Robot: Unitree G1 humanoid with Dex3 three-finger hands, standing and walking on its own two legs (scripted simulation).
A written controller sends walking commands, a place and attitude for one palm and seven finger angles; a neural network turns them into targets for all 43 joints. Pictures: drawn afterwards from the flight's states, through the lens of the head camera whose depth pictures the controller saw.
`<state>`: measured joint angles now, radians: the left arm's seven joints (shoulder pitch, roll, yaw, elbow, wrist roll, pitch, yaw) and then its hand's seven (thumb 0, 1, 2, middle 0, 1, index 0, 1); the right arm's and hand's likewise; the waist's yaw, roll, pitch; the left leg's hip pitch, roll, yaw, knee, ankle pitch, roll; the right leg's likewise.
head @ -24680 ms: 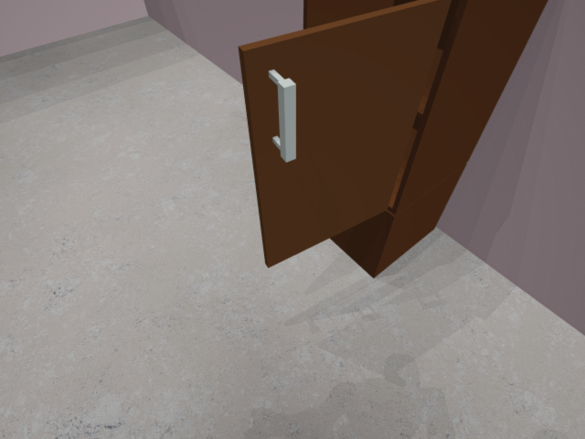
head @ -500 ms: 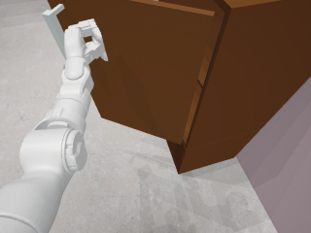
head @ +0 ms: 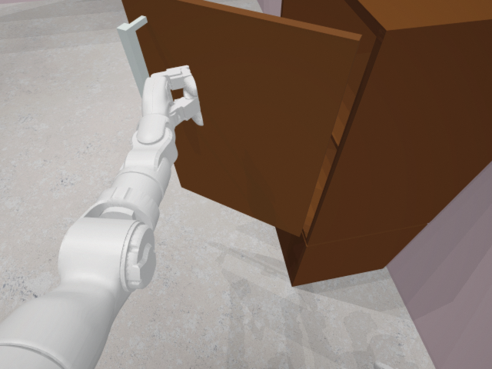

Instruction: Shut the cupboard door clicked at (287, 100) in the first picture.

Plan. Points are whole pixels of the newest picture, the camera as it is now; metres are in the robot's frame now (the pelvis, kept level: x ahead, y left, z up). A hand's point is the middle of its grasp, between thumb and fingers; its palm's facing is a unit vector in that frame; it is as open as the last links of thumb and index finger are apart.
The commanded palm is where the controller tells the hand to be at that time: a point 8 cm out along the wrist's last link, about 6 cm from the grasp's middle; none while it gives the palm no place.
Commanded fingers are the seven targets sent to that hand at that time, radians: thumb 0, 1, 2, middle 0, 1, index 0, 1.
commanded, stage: draw the hand back to the body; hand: left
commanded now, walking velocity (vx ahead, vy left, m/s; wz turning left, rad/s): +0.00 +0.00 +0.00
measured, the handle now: (144, 59) +0.65 +0.15 +0.15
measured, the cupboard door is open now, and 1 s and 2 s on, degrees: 53 53 53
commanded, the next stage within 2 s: step back with the hand held close in 1.54 s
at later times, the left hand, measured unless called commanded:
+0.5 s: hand (114, 167) +0.36 +0.15 +0.17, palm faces -0.01 -1.00 -0.05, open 3.1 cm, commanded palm +0.32 +0.20 +0.17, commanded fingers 0.00 0.90 0.90 -1.08 -1.26 -1.08 -1.26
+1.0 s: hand out of the picture +0.24 +0.26 +0.16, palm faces +0.34 -0.88 -0.34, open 4.8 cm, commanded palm +0.19 +0.30 +0.19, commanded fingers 0.00 0.90 0.90 -0.39 -0.51 -0.39 -0.51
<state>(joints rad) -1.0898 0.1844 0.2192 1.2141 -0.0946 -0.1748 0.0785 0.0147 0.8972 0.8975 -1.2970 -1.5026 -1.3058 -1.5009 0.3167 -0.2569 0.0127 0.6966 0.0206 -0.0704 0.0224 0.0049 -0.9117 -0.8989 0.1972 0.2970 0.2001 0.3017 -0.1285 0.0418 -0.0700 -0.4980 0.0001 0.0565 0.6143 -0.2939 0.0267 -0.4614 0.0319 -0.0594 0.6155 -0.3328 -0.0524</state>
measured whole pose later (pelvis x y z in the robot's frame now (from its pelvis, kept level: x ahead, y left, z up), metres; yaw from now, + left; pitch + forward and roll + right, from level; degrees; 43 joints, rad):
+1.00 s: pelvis +0.01 +0.03 +0.02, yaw +0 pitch -4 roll +0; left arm 0.29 0.31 0.23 -0.23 -0.08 -0.07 0.07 0.01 0.89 0.90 -0.66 -0.80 -0.67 -0.80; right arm 0.22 -0.22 0.05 0.63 0.03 0.04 -0.04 0.01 -0.91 -0.90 0.20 0.30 0.20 0.30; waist 0.03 0.09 0.01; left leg -0.10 -0.04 0.07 0.38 -0.23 0.06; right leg -0.05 0.01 -0.04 0.36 -0.25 -0.01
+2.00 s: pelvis -0.01 +0.04 +0.01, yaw -1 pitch +1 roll -1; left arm 0.56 0.43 0.38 -0.44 -0.07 -0.14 0.11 0.01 0.89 0.90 -0.21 -0.30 -0.22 -0.30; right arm 0.18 -0.26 -0.02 0.55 0.04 0.06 -0.08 0.01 -0.91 -0.90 0.20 0.30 0.20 0.30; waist 0.01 0.06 -0.02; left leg -0.28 -0.03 0.09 0.52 -0.27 0.07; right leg -0.24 0.01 -0.02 0.50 -0.28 0.00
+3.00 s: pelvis -0.18 +0.05 -0.01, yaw -1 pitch +4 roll -5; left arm 0.51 0.41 0.45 -0.55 -0.06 -0.29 0.14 0.01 0.89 0.90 -0.21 -0.30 -0.21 -0.30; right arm 0.14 -0.19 0.00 0.64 0.00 -0.11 -0.05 0.01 -0.91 -0.90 0.20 0.30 0.20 0.30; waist 0.06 0.03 0.00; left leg -0.59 0.07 0.13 0.47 0.04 0.05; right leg -0.16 0.09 0.03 0.50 -0.41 0.01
